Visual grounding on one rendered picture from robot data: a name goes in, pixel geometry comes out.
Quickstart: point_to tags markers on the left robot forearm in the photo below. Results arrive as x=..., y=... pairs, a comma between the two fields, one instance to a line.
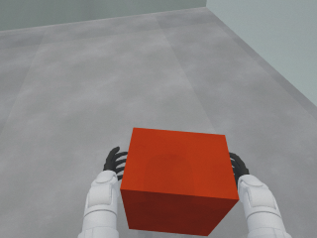
x=101, y=207

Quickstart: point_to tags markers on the carton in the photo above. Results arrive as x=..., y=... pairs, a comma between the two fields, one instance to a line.
x=177, y=182

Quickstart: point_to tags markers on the right robot forearm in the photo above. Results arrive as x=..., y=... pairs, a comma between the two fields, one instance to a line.
x=261, y=210

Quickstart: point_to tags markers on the robot right hand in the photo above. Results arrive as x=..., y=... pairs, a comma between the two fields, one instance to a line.
x=239, y=167

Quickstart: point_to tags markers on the robot left hand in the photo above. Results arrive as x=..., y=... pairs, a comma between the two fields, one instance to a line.
x=111, y=163

